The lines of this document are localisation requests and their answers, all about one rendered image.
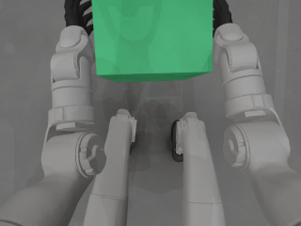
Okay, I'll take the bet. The robot shin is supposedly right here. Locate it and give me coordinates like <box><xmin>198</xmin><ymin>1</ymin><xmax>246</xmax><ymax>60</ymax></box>
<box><xmin>108</xmin><ymin>109</ymin><xmax>132</xmax><ymax>128</ymax></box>
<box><xmin>175</xmin><ymin>112</ymin><xmax>206</xmax><ymax>153</ymax></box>

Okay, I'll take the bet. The right robot upper arm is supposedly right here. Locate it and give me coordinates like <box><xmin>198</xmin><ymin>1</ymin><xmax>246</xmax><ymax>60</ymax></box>
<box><xmin>222</xmin><ymin>121</ymin><xmax>301</xmax><ymax>226</ymax></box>

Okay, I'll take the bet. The left robot shin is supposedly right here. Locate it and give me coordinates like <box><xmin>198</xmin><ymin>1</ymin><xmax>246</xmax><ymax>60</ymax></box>
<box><xmin>108</xmin><ymin>109</ymin><xmax>132</xmax><ymax>128</ymax></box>

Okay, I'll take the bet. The left robot upper arm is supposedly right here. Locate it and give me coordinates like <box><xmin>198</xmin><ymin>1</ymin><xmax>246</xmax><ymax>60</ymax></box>
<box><xmin>0</xmin><ymin>131</ymin><xmax>107</xmax><ymax>226</ymax></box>

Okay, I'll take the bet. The robot left forearm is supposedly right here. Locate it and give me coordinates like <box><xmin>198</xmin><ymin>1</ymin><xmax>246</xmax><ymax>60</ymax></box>
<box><xmin>41</xmin><ymin>25</ymin><xmax>97</xmax><ymax>164</ymax></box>

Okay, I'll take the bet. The carton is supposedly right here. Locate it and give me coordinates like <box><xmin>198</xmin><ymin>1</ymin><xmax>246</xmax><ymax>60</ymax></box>
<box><xmin>91</xmin><ymin>0</ymin><xmax>214</xmax><ymax>83</ymax></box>

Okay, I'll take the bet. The right robot shin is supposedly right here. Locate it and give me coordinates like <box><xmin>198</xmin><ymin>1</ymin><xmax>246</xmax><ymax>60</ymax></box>
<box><xmin>175</xmin><ymin>112</ymin><xmax>206</xmax><ymax>153</ymax></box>

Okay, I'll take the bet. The left robot hand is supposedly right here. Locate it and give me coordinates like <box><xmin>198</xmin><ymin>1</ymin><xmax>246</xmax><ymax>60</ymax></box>
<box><xmin>64</xmin><ymin>0</ymin><xmax>94</xmax><ymax>36</ymax></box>

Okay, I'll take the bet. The right robot hand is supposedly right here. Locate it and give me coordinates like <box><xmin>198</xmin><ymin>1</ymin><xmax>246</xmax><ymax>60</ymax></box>
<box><xmin>213</xmin><ymin>0</ymin><xmax>233</xmax><ymax>37</ymax></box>

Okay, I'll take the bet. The robot right forearm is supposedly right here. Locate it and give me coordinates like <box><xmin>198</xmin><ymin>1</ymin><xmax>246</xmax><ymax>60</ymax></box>
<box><xmin>213</xmin><ymin>23</ymin><xmax>291</xmax><ymax>157</ymax></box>

